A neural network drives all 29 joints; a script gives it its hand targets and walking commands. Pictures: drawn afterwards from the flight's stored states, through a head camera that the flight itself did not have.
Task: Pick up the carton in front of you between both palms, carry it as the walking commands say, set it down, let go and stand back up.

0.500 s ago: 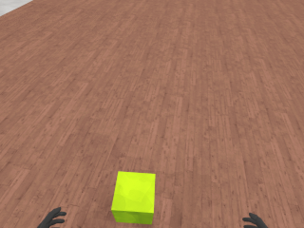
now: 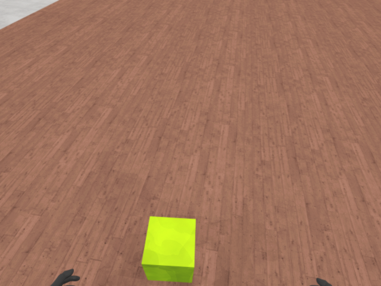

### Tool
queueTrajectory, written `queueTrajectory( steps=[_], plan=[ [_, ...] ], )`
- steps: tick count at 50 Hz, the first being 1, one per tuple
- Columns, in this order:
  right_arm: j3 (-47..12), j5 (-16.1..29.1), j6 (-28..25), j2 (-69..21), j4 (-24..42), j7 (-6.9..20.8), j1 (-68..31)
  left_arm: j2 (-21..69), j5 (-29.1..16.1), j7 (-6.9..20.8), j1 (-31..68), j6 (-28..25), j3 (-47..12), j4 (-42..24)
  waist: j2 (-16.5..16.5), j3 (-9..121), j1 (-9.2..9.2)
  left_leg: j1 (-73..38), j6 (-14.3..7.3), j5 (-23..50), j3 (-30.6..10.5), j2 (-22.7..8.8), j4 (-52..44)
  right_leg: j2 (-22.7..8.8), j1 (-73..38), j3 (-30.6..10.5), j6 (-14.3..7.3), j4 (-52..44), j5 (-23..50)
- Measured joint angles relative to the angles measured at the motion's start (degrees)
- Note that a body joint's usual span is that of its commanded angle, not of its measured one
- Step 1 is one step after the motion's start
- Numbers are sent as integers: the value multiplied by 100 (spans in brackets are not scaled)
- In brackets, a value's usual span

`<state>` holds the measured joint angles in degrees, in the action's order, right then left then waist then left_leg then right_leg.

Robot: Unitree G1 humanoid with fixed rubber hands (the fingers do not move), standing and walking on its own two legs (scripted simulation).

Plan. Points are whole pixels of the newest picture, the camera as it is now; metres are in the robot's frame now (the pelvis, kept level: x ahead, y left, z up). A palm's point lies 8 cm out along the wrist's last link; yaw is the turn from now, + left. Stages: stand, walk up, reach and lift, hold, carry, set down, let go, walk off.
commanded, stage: stand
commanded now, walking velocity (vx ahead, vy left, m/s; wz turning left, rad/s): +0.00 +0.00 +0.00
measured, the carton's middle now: (171, 250) +0.42 +0.09 -0.65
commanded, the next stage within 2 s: none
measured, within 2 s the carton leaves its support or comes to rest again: neither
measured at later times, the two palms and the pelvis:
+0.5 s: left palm out of the picture +0.07 +0.31 -0.10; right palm out of the picture +0.08 -0.30 -0.09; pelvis -0.02 +0.00 +0.00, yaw +0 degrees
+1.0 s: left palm out of the picture +0.06 +0.31 -0.10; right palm out of the picture +0.07 -0.31 -0.09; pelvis -0.03 +0.00 +0.01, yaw +1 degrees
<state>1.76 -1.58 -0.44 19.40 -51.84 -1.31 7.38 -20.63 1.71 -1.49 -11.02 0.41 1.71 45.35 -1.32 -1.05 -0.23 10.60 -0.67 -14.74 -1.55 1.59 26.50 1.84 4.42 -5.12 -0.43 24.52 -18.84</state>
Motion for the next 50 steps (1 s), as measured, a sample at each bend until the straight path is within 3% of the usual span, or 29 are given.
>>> queueTrajectory(
  steps=[50],
  plan=[
    [-171, 82, -66, 265, -840, 69, -168, -176, -80, 79, 234, -80, -114, 1106, 63, -79, 9, -160, -27, 532, -71, 23, -568, -50, -165, 64, 48, -539, 487]
  ],
)
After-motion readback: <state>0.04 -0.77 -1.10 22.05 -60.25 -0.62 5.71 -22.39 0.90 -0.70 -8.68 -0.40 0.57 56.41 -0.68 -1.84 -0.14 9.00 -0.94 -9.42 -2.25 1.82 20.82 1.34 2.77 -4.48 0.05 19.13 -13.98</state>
